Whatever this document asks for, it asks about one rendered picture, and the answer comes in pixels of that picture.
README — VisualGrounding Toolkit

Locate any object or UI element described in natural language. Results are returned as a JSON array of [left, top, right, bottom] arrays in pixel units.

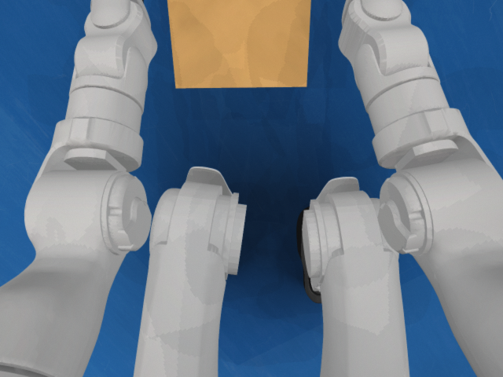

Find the right robot upper arm
[[377, 158, 503, 377]]

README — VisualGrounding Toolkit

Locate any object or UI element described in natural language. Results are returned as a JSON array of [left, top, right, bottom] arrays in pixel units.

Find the left robot upper arm
[[0, 170, 152, 377]]

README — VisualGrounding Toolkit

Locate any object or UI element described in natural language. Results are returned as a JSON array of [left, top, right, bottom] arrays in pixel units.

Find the left robot shin
[[149, 167, 233, 254]]

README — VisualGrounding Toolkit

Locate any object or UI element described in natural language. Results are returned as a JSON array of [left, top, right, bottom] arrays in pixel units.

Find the robot right forearm
[[338, 0, 503, 183]]

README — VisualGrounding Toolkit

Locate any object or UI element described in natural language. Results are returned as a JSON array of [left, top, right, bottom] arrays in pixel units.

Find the carton
[[167, 0, 311, 89]]

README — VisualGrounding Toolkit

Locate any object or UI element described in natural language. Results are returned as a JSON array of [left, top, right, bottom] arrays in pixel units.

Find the left robot thigh
[[134, 181, 247, 377]]

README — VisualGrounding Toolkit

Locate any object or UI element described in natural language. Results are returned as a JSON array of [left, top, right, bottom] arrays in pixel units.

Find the robot left forearm
[[24, 0, 157, 239]]

